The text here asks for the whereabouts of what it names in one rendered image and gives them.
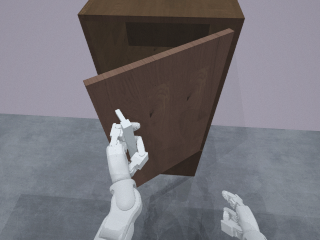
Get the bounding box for cupboard door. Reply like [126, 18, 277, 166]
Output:
[83, 28, 235, 188]

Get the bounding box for robot right forearm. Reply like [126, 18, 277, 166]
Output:
[242, 230, 267, 240]

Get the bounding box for handle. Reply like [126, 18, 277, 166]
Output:
[115, 109, 138, 158]

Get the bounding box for robot left hand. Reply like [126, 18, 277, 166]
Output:
[106, 122, 149, 184]

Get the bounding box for robot left forearm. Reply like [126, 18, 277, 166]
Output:
[94, 178, 143, 240]

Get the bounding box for robot right hand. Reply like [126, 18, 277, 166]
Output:
[221, 190, 260, 240]

